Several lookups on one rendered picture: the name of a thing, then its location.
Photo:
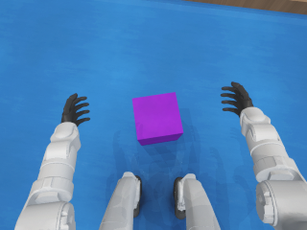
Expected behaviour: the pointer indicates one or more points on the robot right forearm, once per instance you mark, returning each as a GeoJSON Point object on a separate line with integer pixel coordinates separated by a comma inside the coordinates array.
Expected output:
{"type": "Point", "coordinates": [270, 159]}

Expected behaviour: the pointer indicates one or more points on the robot right thigh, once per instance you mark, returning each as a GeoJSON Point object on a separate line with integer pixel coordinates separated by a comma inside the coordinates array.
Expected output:
{"type": "Point", "coordinates": [198, 209]}

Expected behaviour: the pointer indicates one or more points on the carton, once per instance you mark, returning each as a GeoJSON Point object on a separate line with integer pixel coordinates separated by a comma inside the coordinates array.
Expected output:
{"type": "Point", "coordinates": [157, 118]}

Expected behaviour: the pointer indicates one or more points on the robot right hand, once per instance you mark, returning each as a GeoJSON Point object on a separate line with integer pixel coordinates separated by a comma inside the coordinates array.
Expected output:
{"type": "Point", "coordinates": [241, 97]}

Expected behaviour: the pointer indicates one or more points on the robot right upper arm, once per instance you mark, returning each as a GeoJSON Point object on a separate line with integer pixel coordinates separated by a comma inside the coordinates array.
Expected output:
{"type": "Point", "coordinates": [282, 204]}

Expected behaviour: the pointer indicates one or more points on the robot right shin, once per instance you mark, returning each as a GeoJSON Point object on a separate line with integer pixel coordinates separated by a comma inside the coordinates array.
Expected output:
{"type": "Point", "coordinates": [187, 176]}

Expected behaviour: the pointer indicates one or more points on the robot left forearm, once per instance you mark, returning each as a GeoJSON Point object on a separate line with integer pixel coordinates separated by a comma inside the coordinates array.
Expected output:
{"type": "Point", "coordinates": [55, 178]}

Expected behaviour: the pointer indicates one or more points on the robot left upper arm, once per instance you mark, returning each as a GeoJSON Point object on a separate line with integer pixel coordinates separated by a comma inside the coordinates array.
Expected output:
{"type": "Point", "coordinates": [57, 215]}

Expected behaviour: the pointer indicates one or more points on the robot left hand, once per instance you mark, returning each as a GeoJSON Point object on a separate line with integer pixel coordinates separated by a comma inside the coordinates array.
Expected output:
{"type": "Point", "coordinates": [70, 114]}

